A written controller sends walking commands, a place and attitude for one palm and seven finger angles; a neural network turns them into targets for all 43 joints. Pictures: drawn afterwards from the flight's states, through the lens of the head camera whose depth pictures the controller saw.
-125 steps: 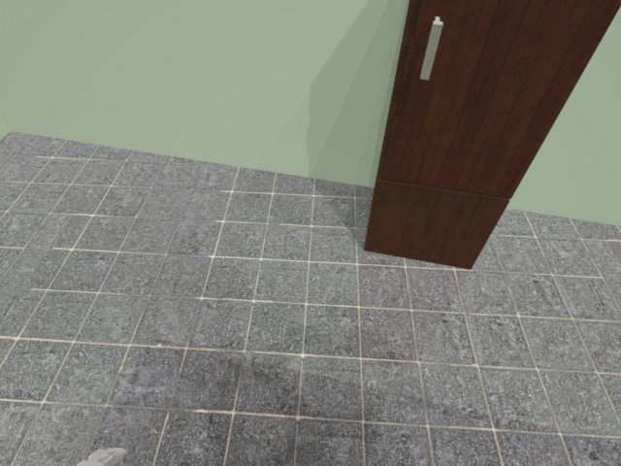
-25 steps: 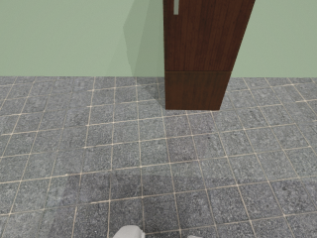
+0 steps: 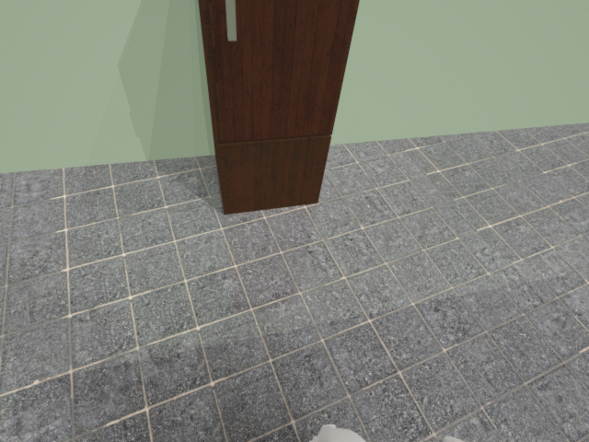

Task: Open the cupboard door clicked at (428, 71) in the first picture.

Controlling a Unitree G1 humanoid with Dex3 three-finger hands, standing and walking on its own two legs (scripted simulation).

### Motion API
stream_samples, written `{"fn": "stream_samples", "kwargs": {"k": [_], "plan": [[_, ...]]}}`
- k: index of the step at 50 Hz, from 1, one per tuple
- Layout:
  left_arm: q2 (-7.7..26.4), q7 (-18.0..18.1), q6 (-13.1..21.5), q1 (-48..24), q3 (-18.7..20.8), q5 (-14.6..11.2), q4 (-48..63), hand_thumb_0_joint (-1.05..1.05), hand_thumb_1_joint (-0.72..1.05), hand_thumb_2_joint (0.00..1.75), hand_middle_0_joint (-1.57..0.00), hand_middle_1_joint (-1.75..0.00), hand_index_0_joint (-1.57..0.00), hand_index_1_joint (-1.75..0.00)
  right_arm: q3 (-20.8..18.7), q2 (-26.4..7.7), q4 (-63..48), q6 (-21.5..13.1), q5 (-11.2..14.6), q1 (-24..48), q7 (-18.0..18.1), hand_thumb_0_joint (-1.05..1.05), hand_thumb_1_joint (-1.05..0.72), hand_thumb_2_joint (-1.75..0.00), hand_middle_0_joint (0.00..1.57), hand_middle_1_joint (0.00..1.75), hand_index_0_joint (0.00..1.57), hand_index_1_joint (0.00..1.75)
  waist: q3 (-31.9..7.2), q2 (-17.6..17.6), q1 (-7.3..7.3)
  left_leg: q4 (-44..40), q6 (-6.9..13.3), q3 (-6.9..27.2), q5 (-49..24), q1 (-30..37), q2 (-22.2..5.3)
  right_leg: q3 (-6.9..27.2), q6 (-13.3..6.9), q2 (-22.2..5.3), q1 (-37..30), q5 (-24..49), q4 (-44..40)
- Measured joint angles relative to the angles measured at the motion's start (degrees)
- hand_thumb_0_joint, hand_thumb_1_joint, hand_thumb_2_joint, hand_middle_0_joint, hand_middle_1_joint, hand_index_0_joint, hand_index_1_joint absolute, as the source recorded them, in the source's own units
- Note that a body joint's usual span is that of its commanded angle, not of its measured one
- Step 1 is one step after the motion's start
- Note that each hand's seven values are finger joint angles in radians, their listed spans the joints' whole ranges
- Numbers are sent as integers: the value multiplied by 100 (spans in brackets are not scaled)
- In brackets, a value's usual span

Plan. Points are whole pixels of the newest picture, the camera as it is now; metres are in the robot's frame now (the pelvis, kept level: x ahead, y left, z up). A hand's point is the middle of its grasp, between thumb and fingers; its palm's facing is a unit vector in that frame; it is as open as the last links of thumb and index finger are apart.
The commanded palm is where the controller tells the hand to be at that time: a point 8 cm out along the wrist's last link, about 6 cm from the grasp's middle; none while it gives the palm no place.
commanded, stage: walk to a spot facing it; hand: left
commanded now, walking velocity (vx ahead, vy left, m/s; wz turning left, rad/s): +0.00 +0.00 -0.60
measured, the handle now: (229, 10) +1.05 +0.27 +0.09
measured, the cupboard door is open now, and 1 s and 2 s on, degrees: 0 0 0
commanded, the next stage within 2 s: turn to face it in 1.16 s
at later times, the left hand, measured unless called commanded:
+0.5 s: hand (235, 410) +0.19 +0.10 -0.15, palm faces -0.33 -0.92 -0.22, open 7.3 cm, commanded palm none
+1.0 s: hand (258, 314) +0.36 +0.09 -0.17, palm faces -0.47 -0.87 -0.17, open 7.4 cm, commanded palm none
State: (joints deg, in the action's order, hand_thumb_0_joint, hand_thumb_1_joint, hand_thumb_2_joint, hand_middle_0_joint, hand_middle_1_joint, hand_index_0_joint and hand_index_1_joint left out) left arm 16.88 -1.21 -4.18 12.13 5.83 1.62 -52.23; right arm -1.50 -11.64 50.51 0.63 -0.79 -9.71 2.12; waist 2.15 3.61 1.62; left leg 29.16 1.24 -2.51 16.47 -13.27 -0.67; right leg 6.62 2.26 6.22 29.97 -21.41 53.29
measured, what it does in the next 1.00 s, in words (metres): walks ahead, turning right: right foot, then left foot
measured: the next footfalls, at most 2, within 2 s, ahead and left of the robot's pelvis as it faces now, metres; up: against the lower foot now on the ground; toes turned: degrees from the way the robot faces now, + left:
right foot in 0.38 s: +0.01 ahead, -0.16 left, +0.00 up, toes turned -23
left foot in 0.78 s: +0.33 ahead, -0.02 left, +0.00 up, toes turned -18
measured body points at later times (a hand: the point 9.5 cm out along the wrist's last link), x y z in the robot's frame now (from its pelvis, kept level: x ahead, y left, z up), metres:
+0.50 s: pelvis +0.03 -0.05 +0.00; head +0.04 -0.07 +0.45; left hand +0.21 +0.15 -0.13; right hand -0.08 -0.30 -0.15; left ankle +0.05 +0.09 -0.67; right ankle -0.03 -0.14 -0.74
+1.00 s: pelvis +0.23 -0.07 +0.00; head +0.25 -0.05 +0.45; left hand +0.38 +0.13 -0.16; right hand +0.14 -0.29 -0.13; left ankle +0.29 -0.01 -0.74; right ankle +0.15 -0.18 -0.63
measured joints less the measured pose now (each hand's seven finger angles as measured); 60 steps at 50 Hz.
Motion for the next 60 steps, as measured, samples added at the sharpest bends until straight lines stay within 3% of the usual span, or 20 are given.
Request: {"fn": "stream_samples", "kwargs": {"k": [2,5,12,18,19,21,23,25,29,32,38,40,42,44,46,53,60], "plan": [[45,-56,5,-9,39,7,44,1,91,90,-19,-30,-20,-30,29,40,31,12,-19,-107,-1,1,-90,-90,20,30,21,30,10,-1,16,-140,4,-150,-47,119,-69,-226,96,-179,215,64,917],[27,-93,-12,-2,37,-13,63,1,91,90,-19,-30,-20,-30,20,72,83,-9,-34,-229,-10,1,-90,-90,20,30,21,30,50,-86,7,-223,23,-376,-65,244,-197,-442,193,-467,155,64,1227],[-173,-215,-95,-108,-51,-6,-25,1,91,90,-19,-30,-20,-30,-32,58,263,-114,-77,-607,-89,1,-90,-90,20,30,21,30,72,-277,-176,-241,-73,-975,45,405,-510,-833,155,-938,-479,-164,-92],[-376,-272,93,-314,-147,-2,49,1,91,90,-19,-30,-20,-30,-149,-193,550,-103,-103,-1015,-144,1,-90,-90,20,30,21,30,43,-535,-402,284,-366,-1398,451,344,-935,-1231,-116,-862,-1329,-84,-1862],[-382,-256,196,-353,-172,4,79,1,91,90,-19,-30,-20,-30,-164,-240,585,-82,-76,-1113,-159,1,-90,-90,20,30,21,30,35,-566,-413,700,-383,-1373,634,191,-1042,-1251,-234,-816,-1455,219,-2151],[-459,-169,382,-401,-227,-52,87,1,91,90,-19,-30,-20,-30,-171,-343,723,75,-60,-1150,-184,1,-90,-90,20,30,21,30,75,-662,-400,2036,-428,-810,1184,-341,-1024,-1247,-341,-703,-1434,350,-1941],[-520,-84,493,-267,-262,-79,80,1,91,90,-19,-30,-20,-30,-184,-385,821,173,-70,-1096,-208,1,-91,-90,20,30,20,30,33,-628,-334,3029,-449,-435,1102,-842,-863,-1128,-378,-645,-1594,276,-2043],[-554,-33,535,-71,-294,-73,2,1,91,90,-20,-30,-20,-30,-205,-393,792,160,-97,-987,-239,1,-91,-90,20,30,20,30,-22,-572,-317,3310,-510,-302,704,-1234,-798,-993,-376,-606,-1840,340,-2373],[-590,-9,587,283,-342,-54,-286,1,91,90,-20,-30,-20,-30,-227,-321,556,38,-107,-713,-301,1,-91,-90,20,30,20,30,-83,-493,-330,2932,-603,-230,-16,-1778,-803,-798,-366,-542,-2281,485,-2959],[-613,7,630,509,-360,-40,-480,1,91,90,-20,-30,-21,-30,-216,-231,415,-22,-95,-476,-347,1,-91,-90,20,30,20,30,-74,-457,-257,2453,-606,-199,-337,-1978,-786,-666,-332,-490,-2543,450,-3194],[-562,46,607,866,-302,-20,-784,1,91,90,-20,-30,-21,-30,-128,-27,243,-199,-55,-102,-379,1,-91,-90,20,30,20,30,-6,-295,-19,918,-458,-308,-440,-1474,-554,-414,-138,-515,-2926,-98,-2998],[-527,36,553,957,-237,-61,-865,1,91,90,-20,-30,-21,-30,-84,10,177,-366,-91,-30,-326,1,-91,-90,20,30,20,30,30,-228,2,665,-216,-416,-728,-1205,-484,-335,-177,-558,-2667,-550,-2081],[-466,22,448,880,-186,-81,-947,1,91,90,-20,-30,-20,-30,-20,97,171,-455,-111,22,-254,1,-91,-90,20,30,20,30,122,-139,11,1028,47,-609,-377,-1120,-508,-307,-314,-538,-1965,-750,-272],[-411,-17,390,765,-131,-58,-977,1,91,90,-20,-30,-20,-30,15,199,231,-467,-101,-53,-195,0,-91,-90,20,30,21,30,127,-98,-1,882,123,-791,-132,-802,-512,-468,-369,-581,-1272,-362,1065],[-371,-66,367,607,-78,-27,-907,1,91,90,-19,-30,-20,-30,25,299,346,-483,-88,-212,-139,0,-91,-90,20,30,21,30,120,-83,1,487,110,-944,-188,-430,-479,-668,-342,-708,-708,138,1635],[-429,-105,271,165,44,22,-469,1,92,90,-19,-30,-20,-30,-107,293,769,-469,-27,-835,-34,0,-94,-90,20,30,21,30,-10,-131,-45,-490,104,-1455,-186,513,-367,-919,-82,-1087,546,1087,1509],[-546,-119,175,-405,-16,1,-287,1,92,90,-19,-30,-20,-30,-125,311,1007,-330,-58,-1156,-71,0,-92,-90,20,30,21,30,245,-228,-281,-427,-95,-1872,288,1037,-487,-1227,-19,-1183,410,1105,-337]]}}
